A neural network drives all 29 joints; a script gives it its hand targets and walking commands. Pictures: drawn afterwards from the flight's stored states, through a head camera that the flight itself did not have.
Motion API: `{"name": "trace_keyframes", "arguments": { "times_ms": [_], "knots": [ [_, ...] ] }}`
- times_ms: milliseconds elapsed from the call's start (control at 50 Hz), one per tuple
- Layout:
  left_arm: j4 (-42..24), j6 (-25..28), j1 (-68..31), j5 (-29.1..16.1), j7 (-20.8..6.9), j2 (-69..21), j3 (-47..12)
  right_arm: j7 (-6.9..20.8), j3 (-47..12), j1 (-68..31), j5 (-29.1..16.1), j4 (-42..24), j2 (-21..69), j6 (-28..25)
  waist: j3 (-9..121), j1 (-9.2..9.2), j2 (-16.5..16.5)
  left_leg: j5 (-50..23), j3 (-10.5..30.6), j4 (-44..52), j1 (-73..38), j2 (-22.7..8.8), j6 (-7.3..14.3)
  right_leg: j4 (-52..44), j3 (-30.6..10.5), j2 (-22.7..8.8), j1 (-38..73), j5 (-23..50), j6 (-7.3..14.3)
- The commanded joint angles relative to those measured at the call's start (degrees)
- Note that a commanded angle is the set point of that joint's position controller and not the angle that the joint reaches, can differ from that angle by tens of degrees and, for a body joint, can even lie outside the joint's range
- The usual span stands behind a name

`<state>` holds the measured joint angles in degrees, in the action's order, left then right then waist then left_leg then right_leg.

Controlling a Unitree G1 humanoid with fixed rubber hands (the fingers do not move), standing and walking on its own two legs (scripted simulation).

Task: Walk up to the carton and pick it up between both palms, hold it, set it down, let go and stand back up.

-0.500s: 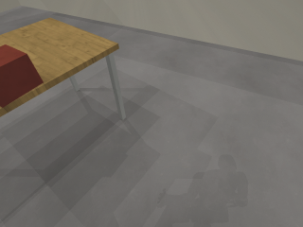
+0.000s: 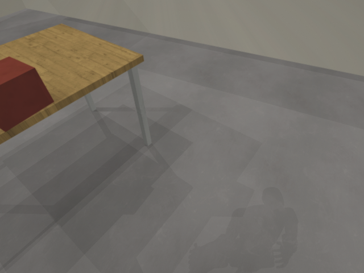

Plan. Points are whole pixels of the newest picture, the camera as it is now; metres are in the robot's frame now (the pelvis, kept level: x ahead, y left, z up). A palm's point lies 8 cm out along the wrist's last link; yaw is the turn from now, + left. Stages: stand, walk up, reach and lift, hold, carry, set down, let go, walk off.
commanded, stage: stand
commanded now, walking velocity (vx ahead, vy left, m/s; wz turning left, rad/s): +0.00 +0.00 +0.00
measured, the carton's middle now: (7, 92) +0.73 +0.68 +0.00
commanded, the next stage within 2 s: walk up in 0.90 s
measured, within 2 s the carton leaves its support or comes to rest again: neither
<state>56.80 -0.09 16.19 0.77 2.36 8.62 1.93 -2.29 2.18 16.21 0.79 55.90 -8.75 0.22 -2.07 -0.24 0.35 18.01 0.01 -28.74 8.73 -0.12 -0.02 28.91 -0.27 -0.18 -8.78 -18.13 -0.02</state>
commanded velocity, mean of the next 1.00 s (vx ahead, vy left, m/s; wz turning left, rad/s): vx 0.00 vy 0.00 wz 0.00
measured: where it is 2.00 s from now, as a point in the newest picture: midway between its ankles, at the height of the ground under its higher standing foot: outside the picture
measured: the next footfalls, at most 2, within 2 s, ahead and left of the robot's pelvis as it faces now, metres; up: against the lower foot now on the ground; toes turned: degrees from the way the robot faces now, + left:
left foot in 1.46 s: +0.10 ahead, +0.30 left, +0.00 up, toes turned +25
right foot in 1.86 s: +0.32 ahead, +0.15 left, +0.00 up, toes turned +26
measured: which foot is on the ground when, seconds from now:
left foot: down 0.00-1.00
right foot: down 0.00-1.00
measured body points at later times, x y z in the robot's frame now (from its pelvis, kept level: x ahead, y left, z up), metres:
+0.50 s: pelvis -0.01 +0.00 +0.00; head -0.01 +0.00 +0.45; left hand -0.03 +0.21 -0.16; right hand -0.03 -0.20 -0.16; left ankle -0.03 +0.12 -0.74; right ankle -0.03 -0.12 -0.74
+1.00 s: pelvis -0.02 +0.01 +0.00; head -0.02 +0.01 +0.45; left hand -0.06 +0.21 -0.16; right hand -0.05 -0.19 -0.16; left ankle -0.03 +0.12 -0.74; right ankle -0.03 -0.12 -0.74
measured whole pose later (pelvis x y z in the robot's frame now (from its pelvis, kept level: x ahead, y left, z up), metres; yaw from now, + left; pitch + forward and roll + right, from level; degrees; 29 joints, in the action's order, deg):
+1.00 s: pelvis -0.02 +0.01 +0.00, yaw +0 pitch -2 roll +0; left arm 68.3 0.3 17.9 0.6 2.6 5.6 -0.5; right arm -2.4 0.1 17.7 0.7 66.7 -5.5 -0.2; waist -2.0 -0.2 0.2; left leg 14.3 -0.2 -25.6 9.2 0.7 0.6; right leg 26.0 -0.5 -1.0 -9.4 -14.6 -0.8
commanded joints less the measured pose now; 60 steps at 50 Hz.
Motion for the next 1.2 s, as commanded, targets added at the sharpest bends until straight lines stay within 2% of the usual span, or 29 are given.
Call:
{"name": "trace_keyframes", "arguments": {
  "times_ms": [0,400,1060,1080,1100,1120,1140,1160,1180],
  "knots": [
    [0.6,0.6,2.9,-0.1,0.3,4.8,0.6,-0.2,0.7,2.8,-0.1,0.3,-4.4,-0.6,-1.8,0.00,-0.3,-17.0,3.6,5.3,0.6,-3.9,2.2,-5.8,-3.7,-3.9,-0.8,17.2,2.4],
    [8.7,0.6,4.4,-0.2,0.5,2.2,-1.0,-0.4,-0.7,4.7,-0.1,8.4,-1.5,-0.6,-3.9,0.08,-0.1,-12.5,3.8,7.9,1.4,-4.0,2.0,-8.2,-3.5,-4.1,-1.1,12.6,2.0],
    [11.5,0.6,6.6,-0.2,0.4,1.1,-2.0,-0.2,-1.7,6.3,-0.1,10.3,-0.6,-0.7,-4.2,0.06,-0.3,-8.4,4.6,8.9,3.4,-4.0,2.1,-8.2,-3.5,-4.2,-3.7,9.1,1.6],
    [4.1,2.2,4.6,2.2,1.4,13.0,2.2,0.7,1.3,2.0,0.5,5.3,-12.5,-0.7,-3.1,-3.66,-1.5,12.3,9.5,-0.5,20.2,-0.8,2.4,-5.6,-5.5,-7.6,8.2,-12.3,5.7],
    [5.5,2.3,10.3,2.6,2.3,15.2,3.2,1.6,1.7,-2.8,0.1,2.8,-12.4,-0.4,-5.0,-6.53,-7.3,17.8,5.2,-10.4,33.3,0.8,1.2,-14.0,-15.4,-16.9,14.0,-25.5,9.7],
    [6.0,2.4,11.7,2.6,3.1,15.5,3.7,2.1,1.7,-4.2,0.7,0.9,-10.6,0.0,-6.7,-6.57,-11.3,14.4,1.5,-25.9,36.6,-0.7,-0.7,-21.8,-23.3,-26.5,12.0,-30.5,13.3],
    [4.6,2.6,8.8,2.7,3.6,14.4,3.9,2.6,1.7,-3.4,2.2,-0.3,-9.9,0.3,-9.9,-4.96,-8.2,12.3,3.7,-32.8,36.8,-5.5,-1.4,-22.5,-25.3,-30.8,6.5,-28.1,14.5],
    [3.0,3.2,6.4,2.5,3.8,14.0,4.0,3.1,1.7,-1.1,3.1,-1.1,-8.6,0.2,-10.4,-2.99,-6.9,10.8,5.1,-35.8,36.2,-7.5,-1.8,-22.6,-23.2,-31.4,4.3,-23.6,14.4],
    [2.1,4.0,4.4,2.4,3.6,12.7,3.8,3.5,1.9,0.3,3.7,-1.3,-8.0,0.1,-10.3,-1.26,-5.8,8.5,6.1,-36.6,35.7,-8.9,-2.3,-22.3,-18.9,-29.8,3.0,-18.4,12.8]
  ]
}}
